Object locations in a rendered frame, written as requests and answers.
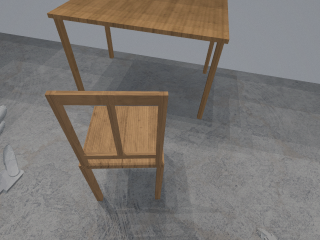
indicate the chair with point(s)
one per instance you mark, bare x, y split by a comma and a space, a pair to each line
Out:
126, 130

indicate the table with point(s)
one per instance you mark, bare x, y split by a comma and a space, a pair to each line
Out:
205, 20

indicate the robot left hand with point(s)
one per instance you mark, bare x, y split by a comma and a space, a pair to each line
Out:
11, 174

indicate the robot right hand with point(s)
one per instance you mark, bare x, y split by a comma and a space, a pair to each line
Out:
264, 235

